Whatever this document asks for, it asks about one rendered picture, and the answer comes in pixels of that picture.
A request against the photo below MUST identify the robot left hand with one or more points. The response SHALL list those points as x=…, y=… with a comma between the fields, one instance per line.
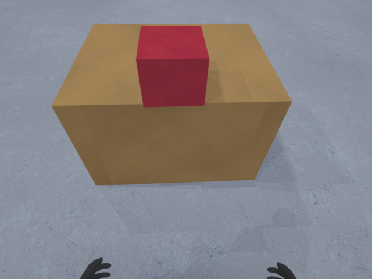
x=94, y=267

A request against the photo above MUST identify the carton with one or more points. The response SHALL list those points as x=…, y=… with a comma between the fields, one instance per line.
x=172, y=63

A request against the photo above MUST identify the pedestal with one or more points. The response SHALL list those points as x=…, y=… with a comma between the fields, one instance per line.
x=120, y=142

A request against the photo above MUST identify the robot right hand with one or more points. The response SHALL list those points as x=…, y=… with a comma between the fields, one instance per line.
x=282, y=270

